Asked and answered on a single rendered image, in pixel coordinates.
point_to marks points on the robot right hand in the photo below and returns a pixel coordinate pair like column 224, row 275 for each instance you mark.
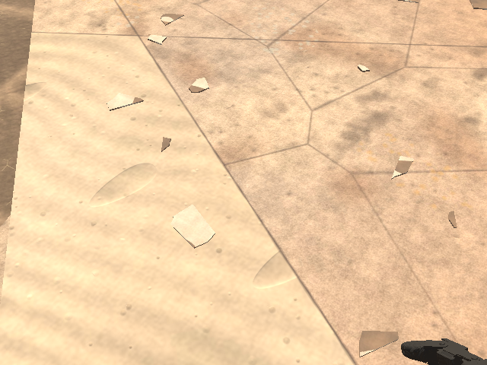
column 445, row 352

